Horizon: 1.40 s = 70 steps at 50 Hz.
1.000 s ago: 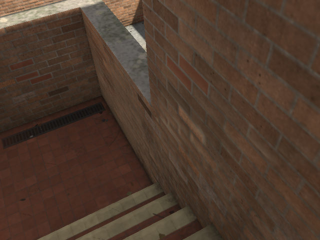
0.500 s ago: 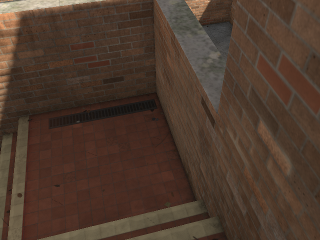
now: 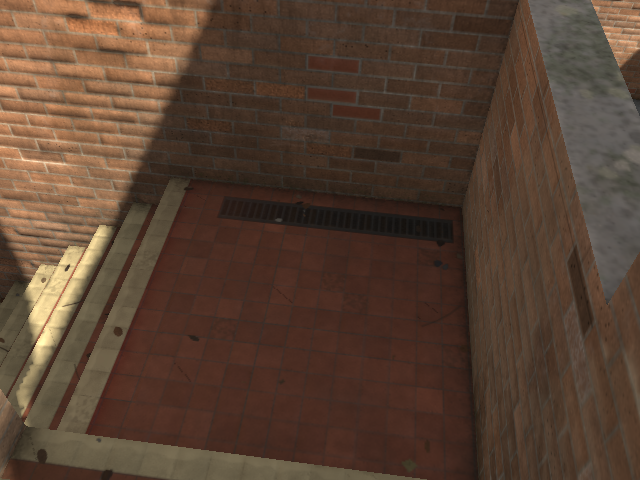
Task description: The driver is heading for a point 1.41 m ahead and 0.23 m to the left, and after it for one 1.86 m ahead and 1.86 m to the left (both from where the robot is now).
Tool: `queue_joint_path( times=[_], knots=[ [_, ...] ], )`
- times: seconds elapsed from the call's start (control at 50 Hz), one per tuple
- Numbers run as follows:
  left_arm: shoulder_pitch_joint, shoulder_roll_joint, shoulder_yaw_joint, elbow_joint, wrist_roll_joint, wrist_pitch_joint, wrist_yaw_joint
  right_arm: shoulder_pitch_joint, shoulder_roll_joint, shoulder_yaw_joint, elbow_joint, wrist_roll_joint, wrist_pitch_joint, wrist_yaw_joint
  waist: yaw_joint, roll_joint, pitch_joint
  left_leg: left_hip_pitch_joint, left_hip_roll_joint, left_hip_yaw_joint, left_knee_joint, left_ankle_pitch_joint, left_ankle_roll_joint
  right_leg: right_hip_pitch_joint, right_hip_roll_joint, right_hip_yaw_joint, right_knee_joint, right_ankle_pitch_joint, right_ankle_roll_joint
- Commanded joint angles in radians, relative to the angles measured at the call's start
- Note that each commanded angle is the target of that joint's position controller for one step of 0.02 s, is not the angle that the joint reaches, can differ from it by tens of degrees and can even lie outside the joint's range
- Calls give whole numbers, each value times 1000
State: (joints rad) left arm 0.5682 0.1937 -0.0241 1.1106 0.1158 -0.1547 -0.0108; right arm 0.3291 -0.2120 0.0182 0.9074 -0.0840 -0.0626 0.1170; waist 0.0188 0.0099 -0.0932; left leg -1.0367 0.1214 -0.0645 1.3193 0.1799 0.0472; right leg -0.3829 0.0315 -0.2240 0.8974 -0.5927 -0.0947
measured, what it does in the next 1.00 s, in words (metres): goes down, turning left: left foot 0.20 m lower, then right foot 0.21 m lower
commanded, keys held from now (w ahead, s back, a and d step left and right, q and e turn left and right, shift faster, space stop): w+q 0.40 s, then w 0.36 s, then no key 0.24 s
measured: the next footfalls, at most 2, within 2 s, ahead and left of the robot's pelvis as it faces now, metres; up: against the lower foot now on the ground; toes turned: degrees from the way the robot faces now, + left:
left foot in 0.28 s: +0.23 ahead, +0.14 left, -0.20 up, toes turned +18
right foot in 0.68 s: +0.48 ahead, -0.03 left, -0.41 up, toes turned +19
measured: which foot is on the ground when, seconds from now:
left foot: up 0.00-0.26, down 0.28-0.70, up 0.72-1.00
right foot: down 0.00-0.28, up 0.30-0.66, down 0.68-1.00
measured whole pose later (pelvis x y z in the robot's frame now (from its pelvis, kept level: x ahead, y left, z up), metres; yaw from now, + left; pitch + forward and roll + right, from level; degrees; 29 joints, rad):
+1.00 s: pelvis +0.52 +0.06 -0.42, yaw +19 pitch +2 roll -2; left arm 0.58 0.17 -0.02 1.11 0.06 -0.18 0.02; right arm 0.10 -0.23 0.02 0.85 -0.09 -0.09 0.14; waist 0.11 0.03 -0.04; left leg -0.90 0.09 -0.04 1.00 0.43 -0.01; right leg -0.29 0.11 -0.06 0.95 -0.69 -0.09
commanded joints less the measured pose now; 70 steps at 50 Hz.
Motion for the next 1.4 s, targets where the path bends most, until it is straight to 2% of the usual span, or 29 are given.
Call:
queue_joint_path(
  times=[0.02,0.1,0.22,0.28,0.32,0.36,0.4,0.46,0.52,0.62,0.66,0.7,0.72,0.74,0.76,0.78,0.82,0.86,0.9,0.94,1.02,1.04,1.1,1.14,1.2,1.24,1.28,1.34,1.4],
  knots=[
    [135,23,-11,36,-4,-13,23,-51,-67,-4,-30,2,-30,-19,16,-59,138,-280,61,-84,-207,122,9,232,-354,423,-195,457,-101],
    [57,19,-29,-31,-3,28,-8,-160,-36,-10,-44,-19,12,4,26,-50,210,480,-68,182,-423,454,29,-370,-227,164,-169,193,-41],
    [63,169,32,75,-13,62,5,-226,3,-15,-90,-4,32,-15,21,-58,316,455,7,58,-915,-61,55,210,-455,385,-29,633,-99],
    [-75,222,74,60,8,87,-73,543,-192,-136,222,-38,-5,-45,-280,244,108,1274,-100,277,-1105,289,114,-45,-107,73,975,383,17],
    [-158,40,67,-76,-18,67,-125,526,-341,-176,219,-25,-27,-50,-173,149,-133,1727,107,-70,-681,803,274,-592,-14,181,1159,-174,41],
    [-304,58,53,-229,-83,28,-84,345,-181,-144,206,0,-26,-19,-132,-34,-30,1543,244,-182,-770,351,330,-819,-121,272,913,-119,82],
    [-203,62,65,-188,-44,40,-22,126,10,-63,121,13,-28,-8,12,-98,198,902,225,-187,-821,19,291,-605,-210,360,458,228,44],
    [-90,5,40,-105,-35,67,-91,131,-94,-57,107,-3,-43,-20,67,70,190,265,32,-1,-745,47,254,40,-97,203,310,752,74],
    [-229,84,52,-148,-4,41,-66,148,-56,-28,70,0,-74,-49,-12,6,121,353,-51,-16,-565,-391,166,10,-157,319,-161,1210,80],
    [-267,152,69,-154,14,68,-52,187,-97,-21,22,20,-58,-35,-10,17,188,478,23,-205,-266,-473,153,70,-127,269,-282,825,122],
    [-118,180,88,-105,-32,58,-62,150,-194,-51,11,4,-31,-32,64,-30,160,488,-31,-186,-46,-370,127,319,-76,202,-461,784,81],
    [280,317,163,23,-33,41,-36,178,-187,-68,39,-6,-14,25,216,-188,41,305,-178,-166,578,-339,55,776,-183,255,-515,1122,-99],
    [237,375,161,7,-24,41,-62,378,-41,-69,63,35,-27,43,56,-326,-87,-91,-278,6,965,-1036,2,1012,-343,444,-174,1778,-279],
    [215,396,180,1,10,43,-83,279,-97,-82,-16,82,-30,42,73,-165,-41,-279,-253,30,1007,-989,-18,955,-385,538,-193,1834,-319],
    [157,387,185,-12,-10,49,-85,76,-130,-82,-122,92,-40,28,129,-146,96,-540,-202,5,950,-930,-36,811,-474,780,-316,1238,-381],
    [62,206,125,-16,-26,65,-82,1,-91,-63,-123,76,-36,6,67,-44,165,-585,-72,-100,860,-785,-9,628,-547,846,-357,951,-365],
    [-110,-22,29,-36,8,75,-58,50,35,-13,-80,35,-36,-4,-67,113,294,-296,63,-159,404,-405,35,87,-421,564,-407,928,-226],
    [-208,-20,22,-99,-65,17,-16,17,-14,-24,-47,-9,-26,29,-62,20,241,251,30,20,-194,192,26,-360,-128,252,-401,752,-145],
    [-171,169,41,-75,-33,-15,-18,-17,-4,-12,-50,23,-21,72,-89,-137,161,600,-75,126,123,240,-66,-588,-88,256,-338,781,-63],
    [6,233,55,-42,-54,-47,28,-119,-143,-37,-88,-14,-29,44,8,-12,158,166,-44,-1,-221,240,-77,-58,-131,376,-170,707,2],
    [224,56,9,3,-75,-8,53,-353,-78,-1,-68,-14,-23,19,148,-53,205,43,-23,47,-738,467,-43,164,-145,496,-27,498,-45],
    [63,21,20,-52,-156,52,43,-491,43,1,-116,112,-16,-65,149,104,141,411,-107,129,-812,498,-38,48,-109,451,-62,458,-69],
    [80,29,33,-36,-108,99,41,-357,-3,1,-63,132,2,-103,137,-13,229,668,-93,131,-950,399,-51,-12,-78,412,111,531,-76],
    [-5,80,47,-28,-97,102,44,33,-91,-33,80,104,15,-110,-53,-120,82,966,-29,43,-1029,454,-13,-16,-68,399,441,551,-72],
    [237,19,63,-39,-157,135,62,203,-180,-59,140,60,18,-87,31,106,-77,1634,337,-79,-620,1293,101,-600,92,251,1094,-516,15],
    [92,29,54,-57,-92,163,66,118,-105,-48,87,113,26,-96,-15,67,-134,1369,314,-120,-723,741,242,-602,0,274,1133,-335,18],
    [-36,17,50,-109,-51,174,46,26,-80,-32,61,85,16,-144,0,81,-64,973,347,-238,-870,123,335,-533,-14,356,979,72,55],
    [-164,-17,36,-144,-81,210,38,-18,12,21,65,71,19,-162,39,8,85,564,203,-131,-912,-31,274,-327,-14,340,606,356,118],
    [-115,-29,31,-102,-88,217,24,-67,-72,15,43,70,13,-156,83,114,12,452,147,-76,-901,18,203,-37,2,283,491,545,124]
  ],
)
